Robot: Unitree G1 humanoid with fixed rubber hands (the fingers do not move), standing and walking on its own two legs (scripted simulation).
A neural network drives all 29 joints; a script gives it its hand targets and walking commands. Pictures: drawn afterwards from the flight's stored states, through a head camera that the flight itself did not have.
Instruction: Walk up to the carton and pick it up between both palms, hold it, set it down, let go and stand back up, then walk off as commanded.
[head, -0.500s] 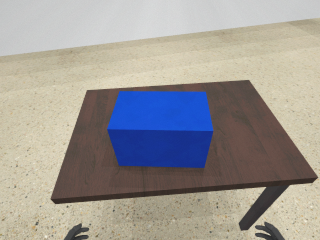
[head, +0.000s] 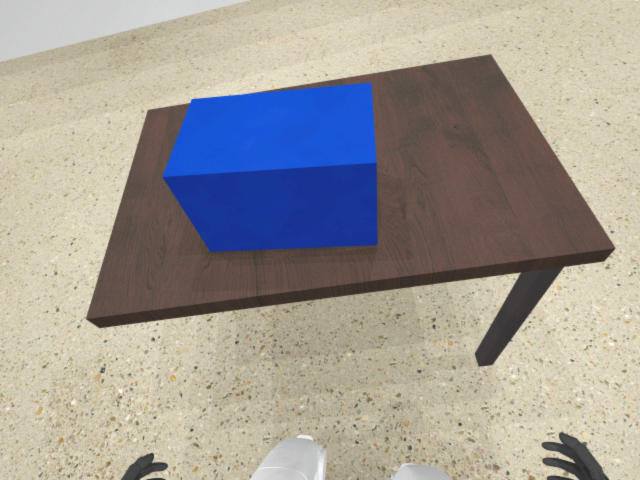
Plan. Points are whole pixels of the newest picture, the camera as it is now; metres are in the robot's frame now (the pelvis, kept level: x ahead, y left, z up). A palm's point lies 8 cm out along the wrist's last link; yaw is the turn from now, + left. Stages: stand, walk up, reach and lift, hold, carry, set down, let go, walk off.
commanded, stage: walk off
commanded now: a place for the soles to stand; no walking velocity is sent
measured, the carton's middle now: (285, 172) +0.58 +0.10 +0.00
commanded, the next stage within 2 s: stand in 1.02 s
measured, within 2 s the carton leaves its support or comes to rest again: neither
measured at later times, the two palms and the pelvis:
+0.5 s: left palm out of the picture -0.01 +0.32 -0.09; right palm out of the picture -0.01 -0.27 -0.13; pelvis -0.12 +0.03 -0.02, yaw +0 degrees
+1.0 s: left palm out of the picture -0.16 +0.37 -0.14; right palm out of the picture -0.20 -0.23 -0.08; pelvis -0.29 +0.08 -0.01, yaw +0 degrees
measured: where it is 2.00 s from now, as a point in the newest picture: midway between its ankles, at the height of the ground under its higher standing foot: outside the picture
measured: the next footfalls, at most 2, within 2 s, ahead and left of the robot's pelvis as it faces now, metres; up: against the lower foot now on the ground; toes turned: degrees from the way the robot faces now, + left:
left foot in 0.60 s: -0.13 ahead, +0.15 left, +0.00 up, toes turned -5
right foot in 1.12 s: -0.33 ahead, -0.04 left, +0.00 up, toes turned +2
